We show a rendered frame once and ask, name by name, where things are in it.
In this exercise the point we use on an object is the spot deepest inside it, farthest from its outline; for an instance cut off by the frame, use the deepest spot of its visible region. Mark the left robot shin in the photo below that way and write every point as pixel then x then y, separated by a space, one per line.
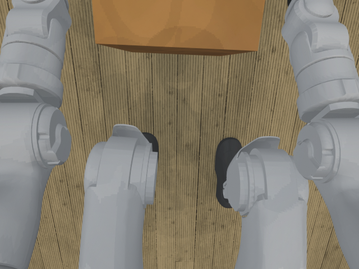
pixel 93 162

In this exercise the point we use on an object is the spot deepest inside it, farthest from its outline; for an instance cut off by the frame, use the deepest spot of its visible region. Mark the left robot forearm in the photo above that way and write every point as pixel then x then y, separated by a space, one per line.
pixel 32 52

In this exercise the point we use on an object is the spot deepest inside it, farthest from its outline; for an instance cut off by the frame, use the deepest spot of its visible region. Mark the right robot forearm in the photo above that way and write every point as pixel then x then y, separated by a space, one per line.
pixel 323 64

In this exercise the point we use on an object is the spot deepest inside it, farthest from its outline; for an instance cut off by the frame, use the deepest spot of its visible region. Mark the carton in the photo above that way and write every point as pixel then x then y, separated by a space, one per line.
pixel 191 27

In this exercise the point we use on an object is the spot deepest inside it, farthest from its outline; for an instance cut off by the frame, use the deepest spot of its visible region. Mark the robot right upper arm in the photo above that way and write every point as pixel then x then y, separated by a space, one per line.
pixel 327 152

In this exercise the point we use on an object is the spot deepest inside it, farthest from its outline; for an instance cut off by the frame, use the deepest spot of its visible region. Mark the robot left upper arm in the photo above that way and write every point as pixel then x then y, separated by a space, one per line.
pixel 34 138

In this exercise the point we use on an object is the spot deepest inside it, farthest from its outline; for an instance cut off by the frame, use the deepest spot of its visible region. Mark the right robot thigh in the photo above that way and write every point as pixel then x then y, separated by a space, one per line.
pixel 263 188

